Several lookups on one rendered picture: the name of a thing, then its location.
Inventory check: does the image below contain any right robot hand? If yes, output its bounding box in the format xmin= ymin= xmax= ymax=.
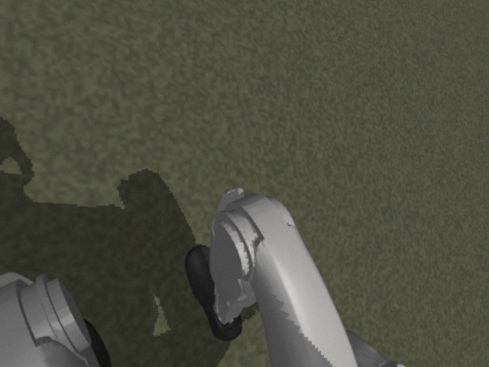
xmin=346 ymin=330 xmax=389 ymax=367

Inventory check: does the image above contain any right robot foot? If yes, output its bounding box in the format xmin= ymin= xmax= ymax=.
xmin=185 ymin=245 xmax=242 ymax=341

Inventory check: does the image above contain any left robot foot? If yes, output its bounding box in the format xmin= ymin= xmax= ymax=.
xmin=83 ymin=319 xmax=111 ymax=367

